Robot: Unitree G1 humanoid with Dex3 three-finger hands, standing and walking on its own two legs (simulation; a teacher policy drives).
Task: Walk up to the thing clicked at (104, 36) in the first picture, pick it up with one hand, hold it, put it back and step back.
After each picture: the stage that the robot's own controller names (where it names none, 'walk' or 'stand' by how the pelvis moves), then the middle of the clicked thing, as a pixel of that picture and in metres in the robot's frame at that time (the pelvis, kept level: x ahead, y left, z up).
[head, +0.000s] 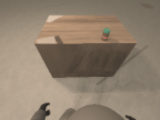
stand; (105, 34) +0.79 -0.13 +0.04
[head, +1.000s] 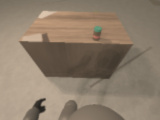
walk; (96, 33) +0.70 -0.01 +0.08
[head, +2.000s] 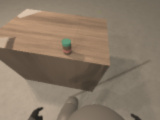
stand; (67, 47) +0.46 +0.23 +0.07
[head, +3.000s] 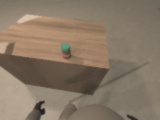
stand; (66, 51) +0.46 +0.20 +0.06
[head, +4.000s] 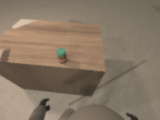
stand; (62, 56) +0.43 +0.22 +0.04
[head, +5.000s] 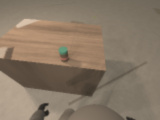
stand; (64, 54) +0.45 +0.22 +0.04
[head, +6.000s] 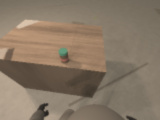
stand; (64, 56) +0.44 +0.22 +0.04
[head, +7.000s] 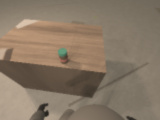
rise first; (63, 56) +0.43 +0.22 +0.04
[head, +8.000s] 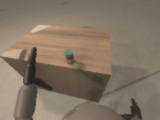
rise first; (69, 57) +0.44 +0.21 +0.04
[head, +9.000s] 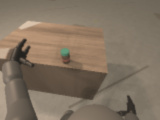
go down; (65, 56) +0.45 +0.19 +0.05
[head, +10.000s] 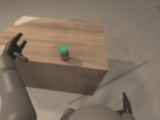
go down; (64, 53) +0.45 +0.19 +0.06
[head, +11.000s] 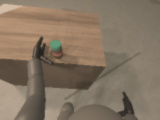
close in; (57, 49) +0.43 +0.21 +0.08
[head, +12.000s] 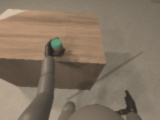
close; (58, 48) +0.45 +0.21 +0.09
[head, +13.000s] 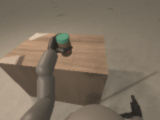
lift; (64, 45) +0.34 +0.16 +0.28
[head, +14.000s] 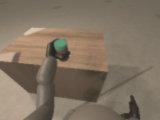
hold; (62, 51) +0.33 +0.18 +0.23
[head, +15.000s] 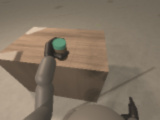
hold; (61, 50) +0.33 +0.19 +0.23
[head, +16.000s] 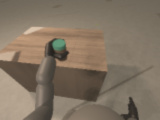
hold; (60, 50) +0.34 +0.19 +0.22
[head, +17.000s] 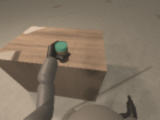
crouch; (62, 52) +0.34 +0.18 +0.20
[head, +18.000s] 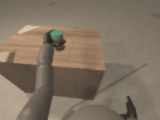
crouch; (58, 41) +0.42 +0.21 +0.23
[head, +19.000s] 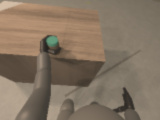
lower; (54, 46) +0.45 +0.23 +0.09
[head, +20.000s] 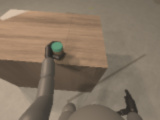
lower; (58, 51) +0.42 +0.21 +0.09
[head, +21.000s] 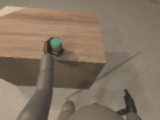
lower; (57, 48) +0.45 +0.21 +0.09
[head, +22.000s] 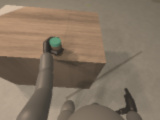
lower; (56, 47) +0.45 +0.21 +0.09
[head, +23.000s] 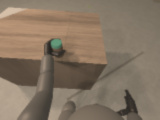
draw back; (58, 48) +0.44 +0.21 +0.09
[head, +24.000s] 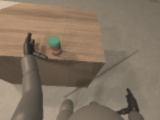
withdraw; (55, 46) +0.45 +0.21 +0.09
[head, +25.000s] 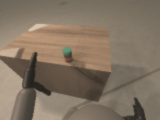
sink last; (68, 55) +0.44 +0.22 +0.07
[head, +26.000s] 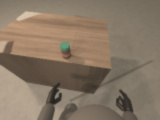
stand; (65, 51) +0.44 +0.20 +0.07
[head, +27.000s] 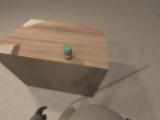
stand; (68, 52) +0.47 +0.20 +0.05
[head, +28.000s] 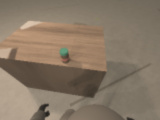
stand; (64, 55) +0.45 +0.22 +0.04
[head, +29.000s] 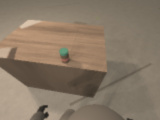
stand; (64, 55) +0.44 +0.21 +0.04
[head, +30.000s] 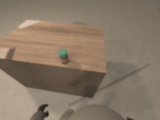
stand; (63, 56) +0.43 +0.22 +0.04
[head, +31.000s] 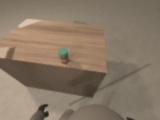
stand; (63, 56) +0.43 +0.22 +0.04
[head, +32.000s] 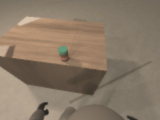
walk; (64, 54) +0.44 +0.22 +0.04
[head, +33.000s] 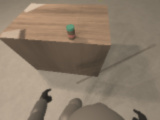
walk; (71, 32) +0.63 +0.20 +0.06
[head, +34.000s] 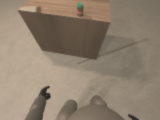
walk; (80, 9) +0.98 +0.16 +0.07
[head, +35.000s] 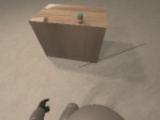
stand; (80, 18) +1.06 +0.19 +0.05
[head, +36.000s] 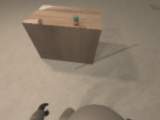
stand; (75, 20) +1.04 +0.21 +0.04
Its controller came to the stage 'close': yes
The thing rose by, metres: 0.22
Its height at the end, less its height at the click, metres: +0.00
